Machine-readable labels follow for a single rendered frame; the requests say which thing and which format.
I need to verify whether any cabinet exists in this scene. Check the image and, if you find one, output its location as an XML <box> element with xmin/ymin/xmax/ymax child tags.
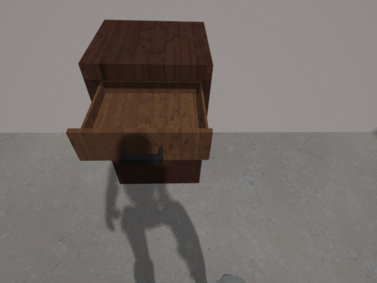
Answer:
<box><xmin>78</xmin><ymin>19</ymin><xmax>213</xmax><ymax>184</ymax></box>

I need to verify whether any handle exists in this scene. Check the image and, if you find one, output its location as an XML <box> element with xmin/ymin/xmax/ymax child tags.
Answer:
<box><xmin>119</xmin><ymin>146</ymin><xmax>163</xmax><ymax>164</ymax></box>

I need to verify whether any drawer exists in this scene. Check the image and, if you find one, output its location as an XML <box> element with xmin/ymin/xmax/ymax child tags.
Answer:
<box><xmin>66</xmin><ymin>80</ymin><xmax>213</xmax><ymax>161</ymax></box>

